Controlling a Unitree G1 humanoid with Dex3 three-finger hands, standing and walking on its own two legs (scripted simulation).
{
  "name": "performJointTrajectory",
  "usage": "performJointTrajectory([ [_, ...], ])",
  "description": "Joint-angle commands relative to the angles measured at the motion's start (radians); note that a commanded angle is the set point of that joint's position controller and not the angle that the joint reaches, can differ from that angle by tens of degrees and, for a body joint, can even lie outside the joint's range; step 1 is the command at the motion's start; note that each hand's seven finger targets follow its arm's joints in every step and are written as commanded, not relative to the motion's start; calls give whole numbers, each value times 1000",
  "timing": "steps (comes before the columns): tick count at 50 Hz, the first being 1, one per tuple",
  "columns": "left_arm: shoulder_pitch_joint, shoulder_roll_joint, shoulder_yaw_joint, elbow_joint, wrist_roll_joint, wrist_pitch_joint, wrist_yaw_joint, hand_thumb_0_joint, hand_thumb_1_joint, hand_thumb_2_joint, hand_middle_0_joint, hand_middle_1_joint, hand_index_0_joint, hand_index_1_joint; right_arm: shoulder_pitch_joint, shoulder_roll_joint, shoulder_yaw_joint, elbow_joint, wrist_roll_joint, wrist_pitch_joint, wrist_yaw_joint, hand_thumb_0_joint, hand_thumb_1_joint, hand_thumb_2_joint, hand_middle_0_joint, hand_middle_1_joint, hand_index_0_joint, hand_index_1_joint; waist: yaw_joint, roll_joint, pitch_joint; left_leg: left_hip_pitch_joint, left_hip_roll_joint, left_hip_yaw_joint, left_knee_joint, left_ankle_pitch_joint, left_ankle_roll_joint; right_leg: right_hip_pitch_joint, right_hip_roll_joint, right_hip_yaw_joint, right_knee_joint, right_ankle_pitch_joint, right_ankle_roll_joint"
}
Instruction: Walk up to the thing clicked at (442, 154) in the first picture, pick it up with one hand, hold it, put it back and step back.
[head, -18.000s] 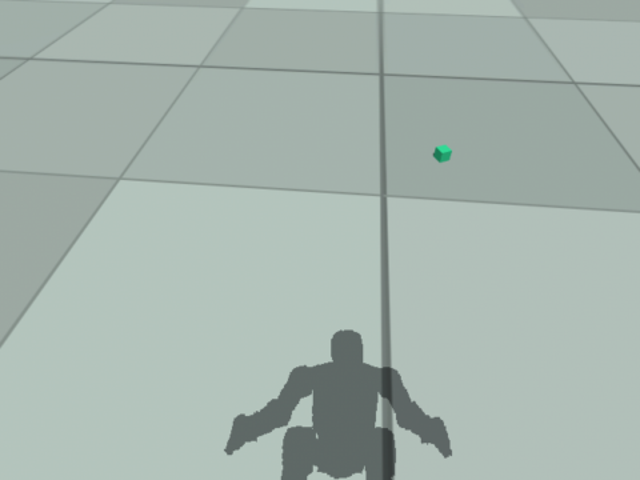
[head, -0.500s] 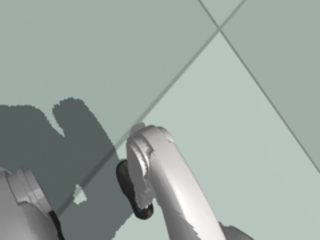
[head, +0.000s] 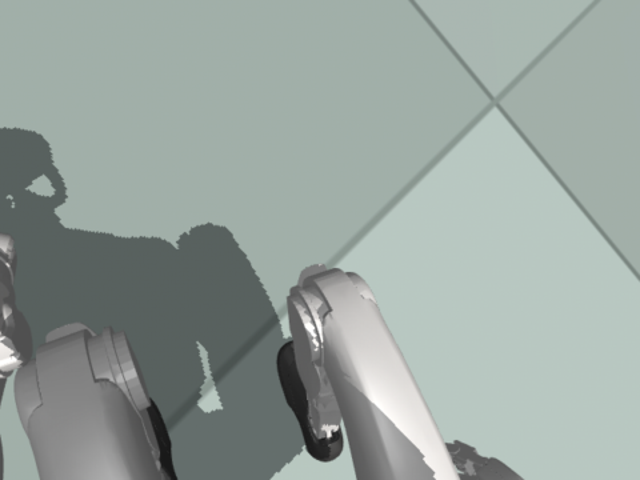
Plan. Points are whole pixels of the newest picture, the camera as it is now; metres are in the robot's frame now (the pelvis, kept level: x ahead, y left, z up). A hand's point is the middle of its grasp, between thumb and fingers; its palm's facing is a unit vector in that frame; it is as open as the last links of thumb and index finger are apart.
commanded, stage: settle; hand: left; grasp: from above
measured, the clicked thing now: out of the picture +0.44 +0.35 -0.22
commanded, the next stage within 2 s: lift in 0.02 s
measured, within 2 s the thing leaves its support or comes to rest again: neither
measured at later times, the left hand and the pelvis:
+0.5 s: hand out of the picture +0.41 +0.34 -0.11, palm faces -0.09 -0.41 -0.91, open 8.5 cm; pelvis +0.00 -0.01 +0.02, yaw +4 degrees
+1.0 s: hand out of the picture +0.35 +0.31 +0.07, palm faces -0.13 -0.40 -0.91, open 8.4 cm; pelvis +0.01 -0.02 +0.16, yaw +9 degrees
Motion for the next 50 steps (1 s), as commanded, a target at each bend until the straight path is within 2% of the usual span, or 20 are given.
performJointTrajectory([
  [1, -334, 194, -19, -132, 47, -8, 41, 0, 680, 420, -1099, -275, -1082, -296, 223, -293, -101, 29, 13, -6, -2, 0, -883, -893, 200, 299, 200, 299, -37, 409, -682, 528, 7, 99, -265, 69, 27, 267, 17, -65, -251, 151, -49],
  [3, -351, 189, -26, -135, 49, 2, 35, 0, 697, 423, -1114, -286, -1097, -307, 227, -271, -99, 62, 6, 2, -3, 0, -887, -894, 200, 299, 200, 299, -36, 402, -658, 507, 1, 114, -263, 70, 35, 264, 13, -62, -256, 149, -44],
  [4, -330, 213, -2, -135, 56, 2, 39, 0, 777, 364, -1194, -273, -1177, -286, 219, -295, -117, 42, 10, 1, -6, 0, -912, -906, 199, 299, 199, 299, -26, 404, -696, 517, 2, 118, -266, 81, 34, 280, 13, -57, -259, 156, -45],
  [5, -338, 211, 3, -146, 54, 4, 42, 0, 697, 327, -1114, -278, -1097, -269, 221, -279, -115, 45, 10, 4, -5, 0, -874, -887, 201, 299, 200, 299, -17, 403, -721, 520, 1, 125, -262, 92, 35, 297, 12, -51, -260, 169, -45],
  [7, -343, 209, 5, -143, 45, 13, 37, 0, 745, 345, -1179, -226, -1163, -248, 216, -277, -123, 59, 4, 12, -7, 0, -915, -907, 199, 299, 199, 299, -17, 380, -720, 499, -3, 139, -256, 109, 42, 311, 10, -45, -267, 184, -39],
  [8, -315, 191, 12, -133, 50, 16, 38, 0, 665, 325, -1099, -258, -1083, -249, 232, -276, -127, 48, 10, 15, -6, 0, -870, -885, 201, 299, 201, 299, -6, 388, -751, 501, -3, 147, -251, 125, 41, 319, 11, -39, -271, 197, -41],
  [9, -333, 196, 15, -141, 46, 18, 35, 0, 745, 309, -1179, -212, -1163, -224, 227, -273, -131, 59, 9, 20, -6, 0, -909, -904, 199, 299, 199, 299, -9, 389, -745, 498, -3, 149, -254, 131, 43, 311, 6, -38, -268, 205, -40],
  [10, -337, 218, 25, -155, 47, 20, 31, 0, 806, 357, -1198, -288, -1198, -290, 232, -271, -134, 60, 10, 21, -7, 0, -907, -901, 200, 299, 200, 299, 5, 384, -765, 495, -4, 156, -257, 132, 43, 335, 9, -32, -273, 201, -39],
  [11, -329, 191, 19, -136, 44, 23, 25, 0, 823, 399, -1215, -309, -1212, -314, 238, -263, -135, 58, 9, 27, -6, 0, -908, -901, 200, 299, 199, 299, 2, 380, -778, 482, -7, 168, -248, 143, 45, 353, 12, -23, -277, 210, -38],
  [13, -319, 214, 28, -154, 52, 33, 8, 0, 858, 385, -1223, -332, -1231, -327, 233, -260, -149, 70, 13, 36, -10, 0, -907, -900, 200, 299, 200, 299, 21, 368, -795, 478, -10, 173, -259, 139, 47, 349, 11, -16, -286, 188, -39],
  [16, -297, 191, 19, -156, 64, 41, -24, 0, 858, 398, -1232, -312, -1233, -312, 241, -243, -163, 62, 25, 49, -16, 0, -905, -900, 200, 299, 200, 299, 44, 357, -840, 465, -15, 192, -269, 129, 47, 358, 15, 9, -311, 154, -44],
  [24, -268, 106, -43, -299, 86, 41, -100, 0, 845, 305, -1208, -299, -1224, -285, 237, -198, -236, 80, 53, 84, -56, 0, -908, -900, 200, 299, 200, 299, 82, 307, -916, 529, -25, 211, -342, 124, 53, 348, 10, 34, -358, 133, -54],
  [27, -213, -6, -91, -305, 67, 54, -131, 0, 820, 317, -1194, -301, -1207, -290, 245, -177, -254, 77, 72, 96, -76, 0, -908, -900, 200, 300, 200, 300, 96, 290, -918, 573, -27, 219, -397, 107, 47, 335, 6, 44, -392, 111, -61],
  [28, -225, 8, -88, -343, 62, 57, -133, 0, 816, 302, -1197, -289, -1208, -279, 238, -181, -260, 76, 77, 102, -88, 0, -909, -901, 200, 300, 200, 300, 105, 282, -931, 594, -26, 216, -409, 100, 46, 335, 6, 47, -412, 101, -63],
  [29, -223, 31, -74, -388, 61, 66, -131, 0, 821, 305, -1202, -280, -1211, -272, 236, -181, -260, 69, 86, 108, -95, 0, -907, -900, 200, 300, 200, 299, 122, 300, -955, 626, -27, 213, -430, 109, 44, 336, 0, 48, -418, 108, -66],
  [32, -181, -56, -120, -401, 42, 98, -140, 0, 812, 353, -1214, -279, -1211, -284, 207, -162, -253, 52, 98, 126, -123, 0, -907, -901, 200, 300, 200, 300, 115, 264, -937, 662, -28, 212, -485, 93, 39, 363, -1, 50, -464, 96, -66],
  [35, -163, -31, -121, -467, 27, 122, -156, 0, 827, 376, -1232, -282, -1225, -291, 182, -154, -248, 30, 108, 139, -155, 0, -907, -901, 200, 300, 200, 300, 134, 227, -920, 669, -31, 207, -539, 68, 41, 404, -4, 64, -523, 49, -63],
  [37, -124, -79, -154, -473, 16, 142, -171, 0, 835, 365, -1233, -290, -1231, -294, 163, -139, -240, 19, 114, 143, -175, 0, -906, -901, 200, 300, 200, 300, 123, 174, -888, 669, -35, 213, -571, 39, 44, 433, 0, 78, -579, 5, -59],
  [46, -17, -115, -246, -694, 38, 213, -238, 0, 774, 347, -1212, -253, -1199, -269, 82, -116, -218, -33, 153, 160, -261, 0, -905, -903, 200, 300, 200, 300, 181, 188, -900, 869, -36, 228, -769, 49, 33, 634, -4, 117, -767, -7, -58],
  [50, 66, -177, -293, -796, 35, 246, -247, 0, 719, 329, -1167, -273, -1158, -284, 55, -107, -216, -46, 174, 168, -293, 0, -904, -903, 200, 300, 199, 300, 193, 183, -893, 1008, -35, 221, -893, 55, 25, 740, -6, 118, -869, 2, -59],
])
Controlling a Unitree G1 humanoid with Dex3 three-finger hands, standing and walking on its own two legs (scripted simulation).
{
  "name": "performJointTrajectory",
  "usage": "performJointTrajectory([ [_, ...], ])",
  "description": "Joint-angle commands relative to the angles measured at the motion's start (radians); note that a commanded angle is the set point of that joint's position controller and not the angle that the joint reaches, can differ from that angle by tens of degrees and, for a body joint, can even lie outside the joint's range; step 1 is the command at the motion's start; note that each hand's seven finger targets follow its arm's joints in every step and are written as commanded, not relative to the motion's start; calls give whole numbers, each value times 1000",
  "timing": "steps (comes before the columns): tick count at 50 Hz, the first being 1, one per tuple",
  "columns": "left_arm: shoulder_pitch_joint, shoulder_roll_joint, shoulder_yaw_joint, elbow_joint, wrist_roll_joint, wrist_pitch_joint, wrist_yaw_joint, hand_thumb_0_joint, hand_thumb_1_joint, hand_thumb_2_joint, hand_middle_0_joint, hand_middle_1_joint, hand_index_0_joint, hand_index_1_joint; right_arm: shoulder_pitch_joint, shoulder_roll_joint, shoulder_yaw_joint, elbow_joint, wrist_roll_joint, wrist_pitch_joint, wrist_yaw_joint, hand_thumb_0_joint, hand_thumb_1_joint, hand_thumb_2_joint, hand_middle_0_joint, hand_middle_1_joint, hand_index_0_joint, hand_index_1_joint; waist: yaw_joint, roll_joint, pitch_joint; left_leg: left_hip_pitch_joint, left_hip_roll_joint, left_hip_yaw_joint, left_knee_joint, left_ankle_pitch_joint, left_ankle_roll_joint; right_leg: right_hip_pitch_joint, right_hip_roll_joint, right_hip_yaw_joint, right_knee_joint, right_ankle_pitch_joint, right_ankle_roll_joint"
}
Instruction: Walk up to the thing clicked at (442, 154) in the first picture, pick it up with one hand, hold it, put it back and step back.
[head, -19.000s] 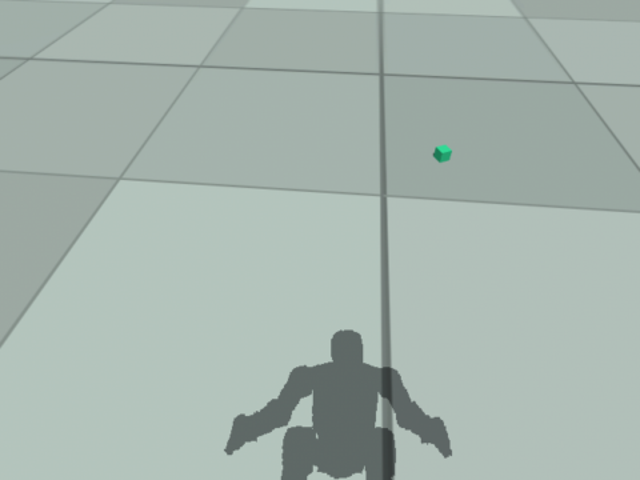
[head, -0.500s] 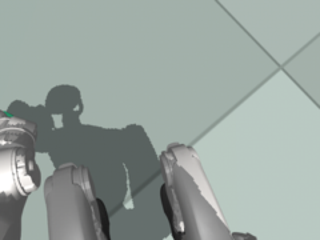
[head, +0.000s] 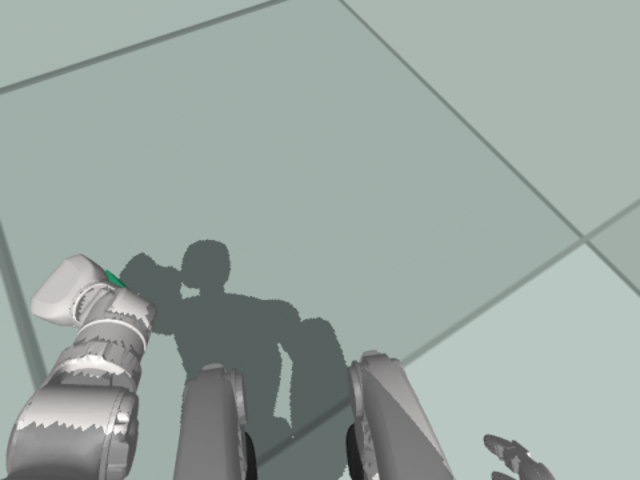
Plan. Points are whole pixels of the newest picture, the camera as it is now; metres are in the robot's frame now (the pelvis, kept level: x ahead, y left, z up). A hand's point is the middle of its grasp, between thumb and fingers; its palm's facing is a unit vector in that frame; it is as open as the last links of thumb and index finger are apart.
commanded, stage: lift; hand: left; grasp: from above
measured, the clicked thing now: (111, 304) +0.40 +0.29 -0.13
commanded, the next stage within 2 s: hold in 0.88 s
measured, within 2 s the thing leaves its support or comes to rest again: neither
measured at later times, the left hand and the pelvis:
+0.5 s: hand (48, 235) +0.39 +0.25 +0.10, palm faces -0.23 -0.39 -0.89, open 8.4 cm; pelvis +0.06 -0.01 +0.17, yaw +4 degrees
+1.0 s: hand out of the picture +0.37 +0.26 +0.17, palm faces -0.20 -0.39 -0.90, open 8.5 cm; pelvis +0.07 +0.01 +0.23, yaw +3 degrees
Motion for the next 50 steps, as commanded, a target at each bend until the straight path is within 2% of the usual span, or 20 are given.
performJointTrajectory([
  [1, -309, 218, -39, -280, 37, 34, 37, 0, 702, 326, -1152, -281, -1145, -291, 51, -173, -55, -74, 32, -20, -41, 0, -906, -903, 200, 300, 199, 300, 8, 82, -522, 586, -48, 50, -356, 8, 34, 401, 31, 13, -448, -2, -12],
  [3, -286, 199, -53, -328, 24, 54, 35, 0, 633, 347, -1107, -293, -1094, -309, 43, -166, -52, -76, 41, -16, -54, 0, -905, -904, 200, 300, 199, 300, 12, 63, -528, 660, -49, 49, -414, 30, 35, 500, 27, 30, -511, 10, -11],
  [4, -252, 158, -64, -307, 15, 68, 35, 0, 623, 339, -1090, -300, -1081, -313, 48, -157, -52, -69, 47, -13, -61, 0, -905, -903, 200, 299, 199, 299, 6, 48, -494, 697, -48, 48, -442, 42, 35, 520, 25, 22, -529, 37, -10],
  [6, -282, 169, -70, -341, 17, 81, 34, 0, 574, 377, -1062, -319, -1047, -337, 51, -151, -44, -65, 53, -11, -73, 0, -903, -903, 200, 299, 199, 299, 4, 54, -461, 766, -47, 46, -497, 72, 38, 575, 22, 22, -576, 82, -10],
  [7, -238, 136, -81, -279, 22, 90, 33, 0, 585, 372, -1060, -325, -1048, -341, 64, -145, -42, -50, 57, -12, -77, 0, -902, -902, 200, 299, 199, 299, -2, 14, -425, 781, -47, 41, -524, 82, 42, 597, 25, 7, -591, 111, -8],
  [8, -262, 151, -82, -297, 28, 90, 36, 0, 590, 385, -1061, -335, -1049, -351, 69, -141, -42, -47, 61, -12, -82, 0, -901, -902, 200, 299, 199, 299, 5, 26, -413, 808, -48, 49, -540, 99, 45, 615, 23, 10, -612, 135, -9],
  [12, -271, 121, -91, -174, 34, 91, 42, 0, 651, 418, -1105, -356, -1096, -369, 82, -129, -39, -24, 64, -19, -100, 0, -899, -901, 200, 299, 199, 299, 2, 10, -286, 860, -55, 57, -630, 117, 47, 678, 18, 10, -696, 152, -10],
  [16, -284, 38, -108, -72, 6, 103, 47, 0, 661, 382, -1079, -400, -1088, -394, 98, -103, -33, -25, 62, -19, -106, 0, -900, -901, 199, 299, 199, 299, -12, -23, -233, 899, -73, 97, -670, 236, 58, 803, 13, 27, -785, 287, 5],
  [19, -290, 37, -104, -59, 0, 107, 48, 0, 634, 348, -1047, -402, -1059, -392, 119, -106, -41, -45, 52, -19, -100, 0, -902, -901, 200, 300, 199, 300, -2, -47, -264, 945, -81, 105, -711, 319, 56, 921, -1, 35, -828, 427, 18],
  [22, -268, 18, -102, -60, 5, 112, 49, 0, 706, 385, -1092, -431, -1106, -418, 136, -104, -50, -53, 44, -6, -88, 0, -902, -901, 199, 300, 199, 300, 22, -18, -295, 1018, -84, 113, -759, 406, 53, 987, -2, 24, -854, 553, 20],
  [25, -253, 48, -80, -117, 4, 117, 52, 0, 747, 421, -1117, -462, -1132, -448, 156, -103, -56, -68, 42, 9, -71, 0, -901, -900, 200, 300, 199, 300, 32, -44, -386, 1068, -91, 119, -793, 486, 56, 1120, -14, 36, -872, 752, 33],
  [27, -287, 80, -64, -186, 0, 121, 61, 0, 748, 444, -1122, -465, -1132, -456, 159, -102, -56, -79, 42, 17, -66, 0, -901, -900, 200, 300, 199, 300, 41, -29, -418, 1104, -95, 127, -825, 498, 55, 1191, -21, 44, -895, 804, 36],
  [29, -304, 61, -80, -193, 8, 128, 64, 0, 739, 415, -1106, -454, -1120, -442, 164, -100, -52, -74, 40, 20, -64, 0, -898, -899, 200, 300, 200, 300, 26, -50, -407, 1136, -93, 125, -860, 497, 58, 1207, -18, 42, -922, 798, 35],
  [31, -299, 83, -70, -169, 27, 135, 75, 0, 751, 410, -1104, -463, -1121, -447, 163, -104, -55, -64, 38, 25, -63, 0, -896, -898, 200, 300, 200, 300, 42, -51, -374, 1168, -93, 126, -896, 499, 57, 1217, -12, 38, -957, 763, 32],
  [33, -283, 26, -92, -110, 22, 146, 77, 0, 783, 402, -1117, -479, -1139, -458, 168, -93, -50, -48, 33, 26, -62, 0, -897, -898, 200, 300, 200, 300, 23, -87, -303, 1163, -93, 122, -929, 471, 59, 1198, -11, 38, -986, 718, 32],
  [35, -275, 41, -81, -88, 12, 150, 86, 0, 836, 452, -1159, -497, -1175, -482, 153, -102, -54, -48, 29, 22, -62, 0, -894, -897, 200, 300, 200, 300, 45, -67, -252, 1188, -90, 125, -972, 451, 54, 1197, -3, 31, -1029, 609, 21],
  [39, -296, -9, -108, -81, -5, 161, 81, 0, 881, 488, -1200, -513, -1209, -505, 130, -104, -46, -56, 32, 16, -62, 0, -896, -898, 200, 300, 200, 300, 43, -50, -190, 1246, -81, 122, -1048, 405, 46, 1203, 5, 20, -1088, 466, 12],
  [42, -306, 0, -106, -76, -5, 165, 86, 0, 821, 487, -1146, -535, -1157, -525, 122, -115, -47, -59, 33, 9, -58, 0, -896, -897, 200, 300, 199, 300, 47, -64, -176, 1259, -81, 119, -1075, 394, 47, 1229, 6, 19, -1112, 451, 12],
  [49, -337, -35, -107, -65, -30, 167, 99, 0, 843, 532, -1161, -566, -1166, -561, 99, -115, -51, -53, 26, 2, -44, 0, -901, -898, 200, 300, 199, 300, 59, -28, -139, 1315, -74, 108, -1143, 363, 34, 1231, 4, 12, -1141, 413, 0],
  [50, -343, -29, -111, -92, -34, 166, 98, 0, 804, 465, -1134, -518, -1139, -514, 92, -115, -47, -63, 26, -1, -42, 0, -900, -897, 200, 300, 199, 300, 59, -32, -144, 1330, -75, 105, -1150, 363, 35, 1242, 4, 9, -1149, 414, 2],
])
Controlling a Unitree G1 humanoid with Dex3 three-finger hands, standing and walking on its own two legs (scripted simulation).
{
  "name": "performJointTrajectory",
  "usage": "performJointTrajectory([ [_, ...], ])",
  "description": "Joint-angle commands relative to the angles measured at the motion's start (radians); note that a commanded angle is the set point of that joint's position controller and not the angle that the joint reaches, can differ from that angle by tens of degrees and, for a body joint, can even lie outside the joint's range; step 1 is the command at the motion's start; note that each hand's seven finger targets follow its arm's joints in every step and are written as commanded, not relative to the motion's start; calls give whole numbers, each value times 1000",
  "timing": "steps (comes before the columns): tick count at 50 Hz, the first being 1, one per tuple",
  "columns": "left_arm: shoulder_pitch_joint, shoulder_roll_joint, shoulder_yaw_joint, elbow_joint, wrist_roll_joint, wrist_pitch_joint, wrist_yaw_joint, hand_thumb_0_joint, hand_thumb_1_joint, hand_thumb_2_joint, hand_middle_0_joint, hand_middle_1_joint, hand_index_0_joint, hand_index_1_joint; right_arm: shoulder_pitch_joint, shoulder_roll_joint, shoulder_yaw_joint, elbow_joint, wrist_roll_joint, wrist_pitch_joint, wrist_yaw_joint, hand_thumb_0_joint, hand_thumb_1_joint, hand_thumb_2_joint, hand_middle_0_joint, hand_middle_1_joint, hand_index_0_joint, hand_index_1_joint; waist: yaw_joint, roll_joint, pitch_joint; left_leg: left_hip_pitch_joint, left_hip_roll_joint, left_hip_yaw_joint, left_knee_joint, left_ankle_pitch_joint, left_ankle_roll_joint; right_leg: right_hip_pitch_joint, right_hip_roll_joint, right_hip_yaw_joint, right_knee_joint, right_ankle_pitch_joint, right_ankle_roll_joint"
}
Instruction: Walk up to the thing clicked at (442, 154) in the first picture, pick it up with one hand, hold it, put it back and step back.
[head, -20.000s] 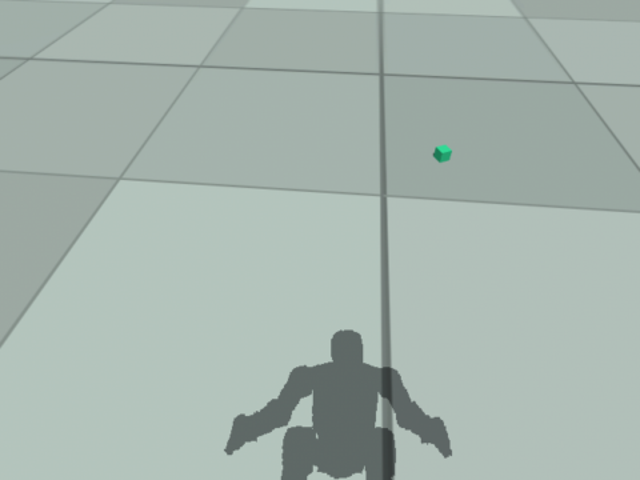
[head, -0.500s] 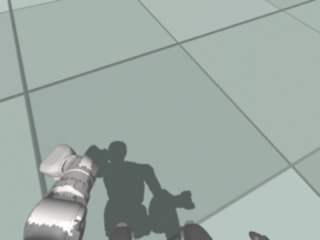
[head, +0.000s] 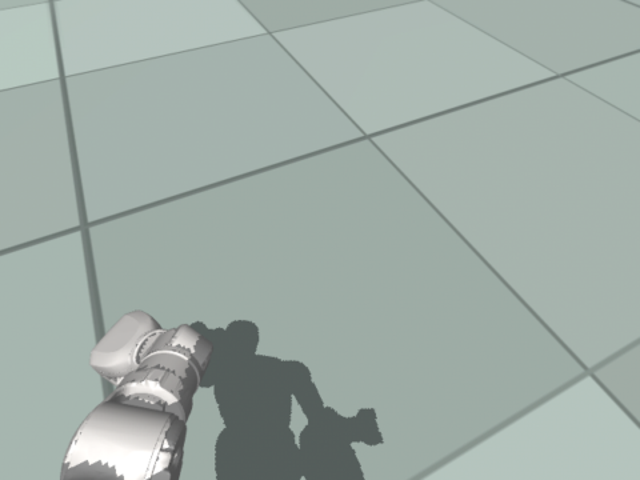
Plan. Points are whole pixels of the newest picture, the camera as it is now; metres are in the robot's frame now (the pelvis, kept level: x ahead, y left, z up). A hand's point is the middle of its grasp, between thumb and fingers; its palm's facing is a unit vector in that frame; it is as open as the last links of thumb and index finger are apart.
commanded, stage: hold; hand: left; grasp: from above
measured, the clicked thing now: (156, 364) +0.33 +0.25 -0.10
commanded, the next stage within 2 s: crouch in 1.88 s
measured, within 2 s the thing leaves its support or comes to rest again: neither
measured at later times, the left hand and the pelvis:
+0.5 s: hand (149, 348) +0.33 +0.24 -0.03, palm faces -0.20 -0.39 -0.90, open 8.5 cm; pelvis +0.02 +0.00 +0.02, yaw +0 degrees
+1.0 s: hand (154, 340) +0.33 +0.22 -0.02, palm faces -0.19 -0.40 -0.90, open 8.7 cm; pelvis +0.03 +0.00 +0.03, yaw +0 degrees
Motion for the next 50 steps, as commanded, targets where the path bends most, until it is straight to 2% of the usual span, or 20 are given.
performJointTrajectory([
  [1, -406, 148, -23, -173, 29, -1, 40, 0, 787, 444, -1131, -486, -1132, -486, -19, -145, -42, -89, 5, -36, 5, 0, -902, -897, 200, 300, 199, 300, -5, -16, -270, 219, -45, 23, -142, 136, 20, 135, 39, -21, -155, 185, -9],
  [3, -404, 177, -20, -177, 40, -3, 40, 0, 768, 409, -1106, -485, -1111, -480, -32, -150, -43, -93, 5, -38, 9, 0, -902, -897, 200, 300, 199, 300, 6, -19, -269, 222, -49, 26, -151, 126, 21, 154, 37, -17, -166, 178, -7],
  [7, -388, 163, -27, -193, 54, -2, 44, 0, 736, 386, -1072, -489, -1081, -480, -34, -143, -43, -95, 2, -30, 14, 0, -904, -897, 200, 300, 199, 300, 8, -23, -283, 249, -48, 24, -160, 153, 17, 174, 32, -16, -158, 205, -10],
  [10, -390, 167, -28, -237, 50, 6, 32, 0, 689, 425, -1052, -493, -1051, -495, -38, -150, -45, -101, 7, -23, 14, 0, -907, -899, 199, 300, 199, 300, 11, 3, -320, 286, -50, 28, -164, 226, 14, 202, 35, -18, -153, 269, -12],
  [11, -386, 160, -30, -242, 43, 11, 32, 0, 688, 424, -1048, -506, -1048, -505, -47, -148, -45, -110, 8, -23, 18, 0, -908, -899, 200, 300, 199, 300, 23, 8, -304, 293, -51, 28, -174, 221, 12, 216, 35, -21, -160, 266, -12],
  [13, -392, 157, -43, -275, 49, 10, 22, 0, 682, 429, -1047, -501, -1045, -502, -55, -148, -40, -116, 10, -22, 17, 0, -907, -899, 199, 300, 199, 300, 8, 7, -301, 309, -50, 24, -182, 224, 14, 209, 35, -21, -168, 266, -12],
  [15, -370, 171, -42, -258, 60, 13, 13, 0, 661, 421, -1041, -480, -1035, -485, -55, -150, -41, -116, 12, -19, 17, 0, -908, -899, 199, 300, 199, 300, 21, 5, -284, 300, -54, 28, -186, 240, 15, 226, 34, -19, -174, 281, -10],
  [21, -356, 140, -63, -242, 50, 23, -4, 0, 603, 442, -997, -513, -990, -519, -57, -147, -38, -129, 17, -17, 19, 0, -910, -900, 199, 300, 199, 300, 20, -35, -240, 309, -60, 35, -201, 282, 24, 260, 32, -17, -203, 336, -5],
  [24, -347, 149, -60, -237, 49, 24, -8, 0, 597, 464, -987, -534, -980, -541, -66, -151, -39, -140, 19, -17, 21, 0, -908, -900, 199, 300, 199, 300, 32, -54, -247, 313, -65, 43, -202, 292, 28, 287, 29, -11, -217, 359, 0],
  [28, -358, 145, -70, -259, 55, 25, -7, 0, 578, 487, -970, -556, -962, -565, -76, -148, -33, -148, 20, -17, 25, 0, -908, -900, 199, 300, 199, 300, 30, -68, -257, 325, -69, 46, -208, 308, 35, 308, 25, -6, -234, 403, 3],
  [30, -365, 161, -63, -269, 59, 26, -5, 0, 574, 499, -973, -552, -961, -564, -77, -148, -37, -146, 18, -13, 27, 0, -910, -901, 199, 300, 199, 300, 37, -52, -281, 334, -69, 50, -205, 328, 33, 327, 22, -1, -228, 436, 2],
  [33, -357, 140, -75, -310, 56, 26, -6, 0, 590, 520, -993, -542, -976, -559, -90, -141, -33, -154, 19, -8, 29, 0, -909, -901, 199, 300, 199, 300, 30, -41, -303, 364, -70, 48, -207, 365, 32, 349, 21, -4, -217, 496, 2],
  [35, -357, 150, -67, -318, 56, 30, -7, 0, 575, 515, -988, -529, -968, -549, -83, -147, -38, -150, 18, -3, 31, 0, -910, -901, 199, 300, 199, 300, 42, -28, -323, 379, -67, 46, -207, 410, 31, 354, 25, -8, -204, 521, -2],
  [36, -360, 162, -66, -319, 58, 33, -4, 0, 582, 497, -977, -548, -965, -560, -84, -151, -36, -158, 17, -3, 31, 0, -909, -900, 199, 300, 199, 300, 41, -30, -323, 388, -65, 47, -214, 417, 31, 366, 28, -13, -211, 523, -4],
  [38, -359, 139, -84, -337, 58, 37, -10, 0, 561, 531, -974, -538, -953, -560, -91, -148, -30, -164, 23, -2, 29, 0, -908, -901, 199, 300, 199, 300, 32, -25, -306, 397, -64, 45, -228, 406, 31, 360, 31, -15, -219, 495, -6],
  [41, -351, 152, -76, -322, 59, 49, -14, 0, 553, 530, -965, -541, -945, -562, -101, -151, -33, -164, 23, -2, 29, 0, -906, -900, 199, 300, 199, 300, 42, -38, -292, 388, -67, 50, -235, 396, 32, 379, 30, -10, -238, 497, -1],
  [44, -324, 125, -85, -309, 44, 61, -22, 0, 563, 545, -981, -541, -958, -566, -106, -147, -33, -162, 22, 1, 29, 0, -909, -901, 199, 300, 199, 300, 48, -38, -264, 387, -66, 51, -245, 388, 31, 369, 29, -11, -247, 476, -3],
  [47, -320, 91, -98, -303, 40, 69, -35, 0, 530, 548, -970, -528, -941, -558, -116, -141, -28, -169, 24, 1, 31, 0, -909, -901, 199, 300, 199, 300, 37, -49, -253, 402, -63, 45, -258, 386, 33, 361, 31, -10, -254, 470, -3],
  [48, -344, 121, -93, -306, 43, 69, -30, 0, 566, 545, -987, -539, -962, -566, -113, -143, -29, -164, 22, -2, 30, 0, -908, -901, 199, 300, 199, 300, 48, -47, -230, 385, -64, 48, -264, 371, 32, 363, 30, -11, -266, 452, -4],
  [50, -313, 114, -92, -267, 48, 75, -28, 0, 549, 562, -968, -556, -943, -582, -124, -141, -28, -165, 22, -3, 33, 0, -906, -901, 199, 300, 199, 300, 49, -83, -231, 377, -67, 51, -264, 355, 37, 375, 27, -3, -276, 449, 1],
])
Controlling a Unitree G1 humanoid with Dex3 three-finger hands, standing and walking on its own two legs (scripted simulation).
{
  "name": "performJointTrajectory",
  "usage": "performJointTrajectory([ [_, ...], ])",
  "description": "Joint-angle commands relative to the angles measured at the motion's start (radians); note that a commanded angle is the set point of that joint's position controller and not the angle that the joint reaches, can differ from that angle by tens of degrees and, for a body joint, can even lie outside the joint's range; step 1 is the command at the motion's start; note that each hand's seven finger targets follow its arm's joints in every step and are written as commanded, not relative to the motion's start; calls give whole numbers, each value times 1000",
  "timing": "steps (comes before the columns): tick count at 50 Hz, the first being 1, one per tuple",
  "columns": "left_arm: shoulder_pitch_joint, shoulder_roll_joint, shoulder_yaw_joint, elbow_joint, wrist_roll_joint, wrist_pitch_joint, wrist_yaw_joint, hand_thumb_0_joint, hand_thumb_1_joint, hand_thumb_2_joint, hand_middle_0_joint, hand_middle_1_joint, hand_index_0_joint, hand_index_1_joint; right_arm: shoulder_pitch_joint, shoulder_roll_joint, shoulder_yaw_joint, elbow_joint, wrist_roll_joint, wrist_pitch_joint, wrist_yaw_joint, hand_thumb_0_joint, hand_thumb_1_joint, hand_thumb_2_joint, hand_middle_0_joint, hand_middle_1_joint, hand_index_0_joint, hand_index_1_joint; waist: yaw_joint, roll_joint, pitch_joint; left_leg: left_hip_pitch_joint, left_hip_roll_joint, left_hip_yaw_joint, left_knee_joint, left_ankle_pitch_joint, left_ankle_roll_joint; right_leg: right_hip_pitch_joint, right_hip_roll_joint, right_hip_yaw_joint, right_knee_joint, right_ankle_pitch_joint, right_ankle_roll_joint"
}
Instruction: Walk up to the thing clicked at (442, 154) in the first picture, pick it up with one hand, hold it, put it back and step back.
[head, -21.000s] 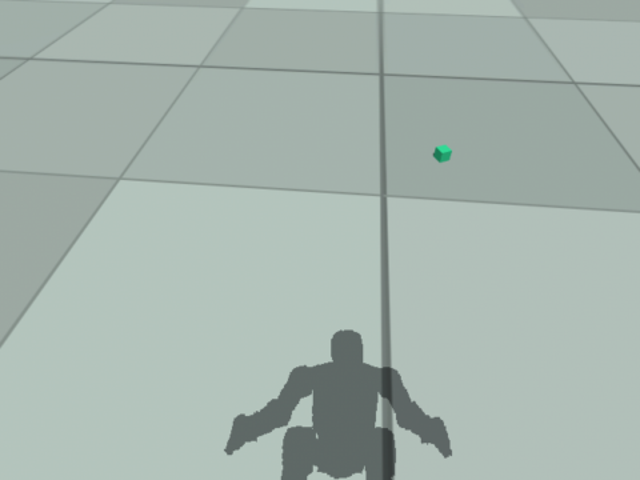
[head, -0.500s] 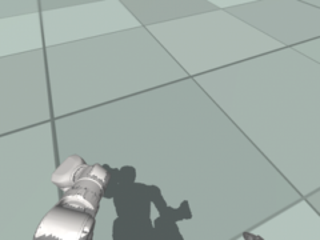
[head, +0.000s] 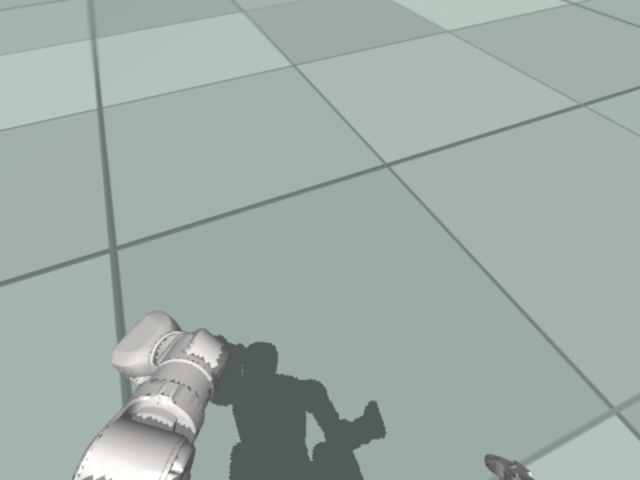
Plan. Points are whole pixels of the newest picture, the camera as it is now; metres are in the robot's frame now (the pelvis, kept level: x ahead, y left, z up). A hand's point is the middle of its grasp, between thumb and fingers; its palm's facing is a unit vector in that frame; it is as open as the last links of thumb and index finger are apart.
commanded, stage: hold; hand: left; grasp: from above
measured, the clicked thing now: (175, 364) +0.33 +0.24 -0.08
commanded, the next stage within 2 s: crouch in 0.88 s
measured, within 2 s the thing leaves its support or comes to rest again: neither
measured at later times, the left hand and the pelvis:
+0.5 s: hand (178, 378) +0.29 +0.21 -0.04, palm faces -0.19 -0.40 -0.90, open 8.7 cm; pelvis -0.01 +0.00 +0.00, yaw +0 degrees
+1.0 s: hand (172, 379) +0.29 +0.22 -0.04, palm faces -0.20 -0.40 -0.89, open 8.7 cm; pelvis -0.01 +0.00 +0.00, yaw +0 degrees
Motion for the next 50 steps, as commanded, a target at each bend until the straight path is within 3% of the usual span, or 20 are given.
performJointTrajectory([
  [1, -393, 149, -10, -140, 53, 3, 45, 0, 548, 585, -985, -539, -951, -574, -65, -125, -40, -112, 3, -41, 3, 0, -907, -901, 199, 300, 199, 300, 2, -76, -262, 128, -56, 41, -52, 295, 40, 134, 35, -6, -92, 411, 2],
  [3, -400, 143, -15, -152, 51, -1, 46, 0, 590, 569, -1001, -549, -974, -577, -73, -124, -37, -113, 3, -45, 1, 0, -906, -901, 199, 300, 199, 300, -4, -77, -264, 138, -53, 40, -62, 282, 39, 131, 39, -6, -96, 386, -1],
  [6, -386, 140, -14, -161, 51, 0, 57, 0, 590, 572, -1007, -549, -979, -578, -80, -120, -36, -114, 1, -48, 2, 0, -906, -901, 199, 300, 199, 300, 12, -64, -269, 145, -51, 39, -74, 274, 36, 144, 41, -13, -95, 352, -9],
  [7, -416, 132, -21, -177, 57, -3, 60, 0, 593, 575, -1010, -551, -981, -581, -85, -121, -35, -115, 2, -49, 0, 0, -907, -901, 199, 300, 199, 300, -2, -62, -284, 157, -50, 39, -71, 278, 37, 137, 41, -8, -97, 360, -7],
  [13, -444, 149, -12, -210, 59, 10, 78, 0, 608, 586, -1017, -553, -989, -583, -104, -120, -33, -116, -1, -44, -2, 0, -905, -901, 199, 300, 199, 300, 0, -66, -307, 160, -50, 41, -69, 280, 39, 152, 39, -4, -100, 375, -4],
  [17, -390, 111, -25, -172, 48, 25, 72, 0, 586, 582, -1001, -546, -972, -577, -113, -117, -30, -111, 2, -45, -2, 0, -905, -901, 199, 300, 199, 300, 5, -78, -274, 144, -51, 42, -79, 251, 40, 147, 39, -5, -113, 332, -5],
  [22, -396, 120, -12, -119, 40, 33, 68, 0, 617, 598, -1029, -541, -995, -576, -120, -117, -35, -101, 1, -46, 4, 0, -903, -901, 199, 300, 199, 300, 11, -65, -230, 118, -49, 44, -85, 222, 36, 122, 38, 3, -129, 292, -7],
  [26, -386, 105, -27, -151, 40, 22, 66, 0, 619, 620, -1032, -564, -998, -600, -126, -114, -30, -114, 6, -53, 6, 0, -905, -902, 199, 300, 199, 300, 11, -76, -245, 126, -52, 42, -89, 206, 40, 130, 38, 1, -140, 271, -7],
  [27, -378, 116, -19, -138, 42, 21, 68, 0, 607, 614, -1028, -548, -991, -587, -120, -118, -34, -111, 6, -52, 6, 0, -905, -902, 199, 300, 199, 300, 17, -75, -245, 124, -52, 44, -88, 214, 40, 130, 38, 1, -134, 277, -7],
  [31, -452, 121, -22, -211, 50, 10, 80, 0, 627, 584, -1044, -546, -1012, -579, -126, -114, -30, -115, 3, -53, 1, 0, -909, -903, 199, 300, 199, 300, -6, -65, -293, 157, -46, 38, -82, 249, 40, 132, 41, 1, -119, 324, -6],
  [32, -450, 157, -10, -209, 60, 10, 83, 0, 639, 607, -1051, -551, -1016, -588, -119, -122, -34, -117, 5, -51, -1, 0, -907, -903, 199, 300, 199, 300, 7, -48, -296, 152, -49, 42, -81, 243, 39, 143, 39, 1, -118, 313, -8],
  [36, -451, 126, -28, -250, 59, 18, 81, 0, 636, 602, -1044, -540, -1010, -576, -140, -115, -30, -125, 7, -49, -6, 0, -904, -902, 199, 300, 199, 300, 2, -28, -304, 180, -46, 40, -90, 262, 34, 146, 44, -8, -114, 318, -12],
  [37, -446, 107, -37, -237, 57, 24, 78, 0, 619, 604, -1042, -535, -1005, -574, -138, -116, -27, -128, 9, -50, -6, 0, -908, -903, 199, 300, 199, 300, -5, -47, -308, 185, -46, 37, -90, 262, 35, 146, 46, -10, -113, 320, -10],
  [39, -419, 142, -11, -204, 53, 34, 77, 0, 618, 576, -1036, -517, -1001, -554, -136, -122, -33, -119, 8, -50, -5, 0, -905, -902, 199, 300, 199, 300, 12, -35, -282, 166, -46, 40, -95, 252, 34, 142, 44, -9, -118, 302, -12],
  [41, -399, 118, -13, -144, 45, 46, 73, 0, 601, 587, -1029, -523, -992, -562, -130, -121, -34, -117, 7, -51, -2, 0, -906, -903, 199, 300, 199, 300, 13, -57, -254, 151, -44, 38, -100, 245, 32, 133, 46, -11, -122, 292, -12],
  [42, -414, 100, -22, -144, 40, 44, 67, 0, 621, 593, -1046, -516, -1007, -557, -133, -119, -33, -109, 7, -53, -1, 0, -905, -902, 199, 300, 199, 300, -1, -63, -242, 148, -43, 36, -102, 236, 33, 120, 47, -7, -125, 283, -12],
  [46, -370, 93, -8, -93, 22, 42, 60, 0, 614, 624, -1056, -506, -1008, -557, -127, -116, -41, -109, 7, -58, 5, 0, -905, -903, 199, 300, 199, 300, 18, -67, -208, 117, -46, 43, -106, 211, 31, 116, 42, -5, -140, 253, -14],
  [48, -386, 86, -12, -99, 26, 32, 60, 0, 626, 624, -1069, -514, -1022, -564, -120, -117, -41, -106, 7, -60, 8, 0, -908, -904, 199, 300, 199, 300, 7, -83, -228, 125, -44, 40, -101, 223, 33, 116, 42, -3, -135, 273, -12],
  [49, -386, 102, -11, -118, 32, 26, 63, 0, 697, 631, -1044, -594, -1045, -633, -118, -118, -40, -114, 8, -61, 8, 0, -902, -905, 200, 300, 200, 300, 8, -86, -246, 133, -44, 39, -99, 234, 34, 130, 42, -4, -133, 285, -11],
  [50, -415, 92, -18, -144, 34, 19, 67, 0, 617, 600, -964, -662, -965, -629, -125, -115, -40, -116, 8, -59, 10, 0, -850, -885, 201, 300, 201, 300, 6, -81, -267, 140, -47, 41, -90, 250, 36, 132, 39, 1, -133, 313, -7],
])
